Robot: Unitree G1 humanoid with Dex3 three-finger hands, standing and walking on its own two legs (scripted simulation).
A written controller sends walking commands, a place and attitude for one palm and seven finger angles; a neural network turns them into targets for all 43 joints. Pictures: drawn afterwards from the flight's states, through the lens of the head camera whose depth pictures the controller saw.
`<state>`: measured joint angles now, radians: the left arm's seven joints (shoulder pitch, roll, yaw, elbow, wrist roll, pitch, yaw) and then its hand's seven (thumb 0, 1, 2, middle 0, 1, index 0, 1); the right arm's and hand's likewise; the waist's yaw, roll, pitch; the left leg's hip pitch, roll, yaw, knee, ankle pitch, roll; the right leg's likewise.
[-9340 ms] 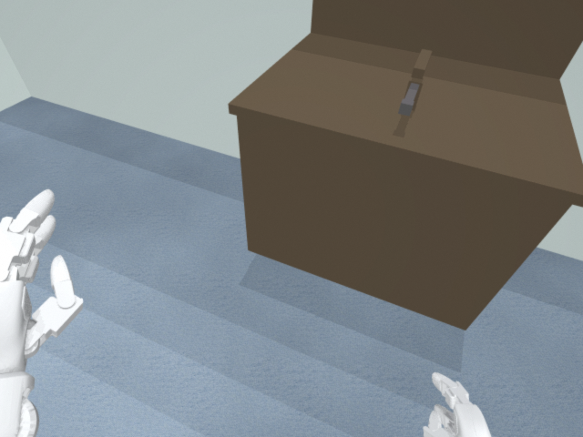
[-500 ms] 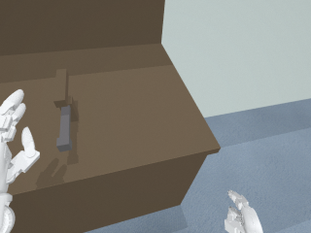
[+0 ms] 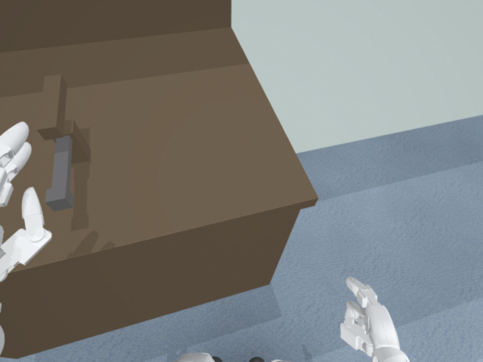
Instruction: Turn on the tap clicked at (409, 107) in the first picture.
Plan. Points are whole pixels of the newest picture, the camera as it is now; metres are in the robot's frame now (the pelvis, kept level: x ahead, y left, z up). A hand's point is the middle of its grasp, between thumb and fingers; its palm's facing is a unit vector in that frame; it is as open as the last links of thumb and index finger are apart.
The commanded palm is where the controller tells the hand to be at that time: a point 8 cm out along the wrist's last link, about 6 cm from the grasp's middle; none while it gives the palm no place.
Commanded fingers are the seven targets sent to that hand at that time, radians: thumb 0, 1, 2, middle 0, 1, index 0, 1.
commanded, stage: shuffle to correct the standing spot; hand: left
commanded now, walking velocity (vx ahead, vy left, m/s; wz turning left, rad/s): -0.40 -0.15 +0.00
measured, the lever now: (60, 198) +0.32 +0.32 +0.07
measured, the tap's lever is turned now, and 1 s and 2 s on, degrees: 0 0 0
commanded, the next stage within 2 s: come to a stop and stand still in 0.14 s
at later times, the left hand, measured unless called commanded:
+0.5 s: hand (42, 339) +0.12 +0.20 +0.17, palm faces +0.43 -0.82 -0.37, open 7.5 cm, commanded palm +0.06 +0.23 +0.18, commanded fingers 0.00 0.90 0.90 -0.20 -0.30 -0.20 -0.30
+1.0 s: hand out of the picture +0.09 +0.19 +0.17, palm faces +0.42 -0.81 -0.41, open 7.5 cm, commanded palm +0.03 +0.23 +0.18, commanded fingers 0.00 0.90 0.90 -0.20 -0.30 -0.20 -0.30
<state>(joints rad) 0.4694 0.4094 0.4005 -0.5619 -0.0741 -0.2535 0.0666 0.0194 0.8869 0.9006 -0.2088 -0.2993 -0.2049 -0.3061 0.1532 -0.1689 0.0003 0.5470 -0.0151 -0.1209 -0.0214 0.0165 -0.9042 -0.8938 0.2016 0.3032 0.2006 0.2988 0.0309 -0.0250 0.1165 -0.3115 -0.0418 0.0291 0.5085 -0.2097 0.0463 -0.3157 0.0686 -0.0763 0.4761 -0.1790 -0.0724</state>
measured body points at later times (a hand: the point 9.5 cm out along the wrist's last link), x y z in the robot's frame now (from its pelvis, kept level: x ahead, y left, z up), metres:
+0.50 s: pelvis -0.08 -0.05 +0.00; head -0.06 -0.04 +0.45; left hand +0.09 +0.24 +0.19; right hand +0.09 -0.30 -0.07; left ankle -0.16 +0.04 -0.74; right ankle +0.04 -0.07 -0.73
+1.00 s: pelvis -0.11 -0.07 -0.01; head -0.07 -0.03 +0.44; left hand +0.06 +0.23 +0.19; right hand +0.08 -0.29 -0.08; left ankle -0.12 +0.03 -0.74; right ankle -0.09 -0.16 -0.72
